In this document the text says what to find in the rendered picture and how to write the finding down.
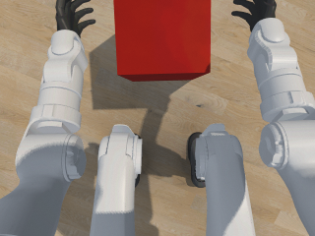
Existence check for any right robot forearm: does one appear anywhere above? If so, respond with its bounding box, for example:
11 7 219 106
247 18 315 123

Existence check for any right robot upper arm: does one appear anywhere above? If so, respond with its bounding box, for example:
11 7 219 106
258 119 315 236

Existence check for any carton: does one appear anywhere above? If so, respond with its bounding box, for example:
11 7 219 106
113 0 212 82

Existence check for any robot right hand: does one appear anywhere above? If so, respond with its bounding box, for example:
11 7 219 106
231 0 277 32

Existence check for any left robot upper arm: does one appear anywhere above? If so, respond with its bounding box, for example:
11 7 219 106
0 133 87 236

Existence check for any left robot forearm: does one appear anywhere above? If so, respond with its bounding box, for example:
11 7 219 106
15 29 89 178

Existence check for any robot left hand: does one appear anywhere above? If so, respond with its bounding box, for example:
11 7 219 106
55 0 96 38

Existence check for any right robot shin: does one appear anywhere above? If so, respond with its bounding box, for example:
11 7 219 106
195 123 243 180

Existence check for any left robot thigh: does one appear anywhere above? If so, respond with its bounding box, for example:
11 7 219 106
90 132 143 236

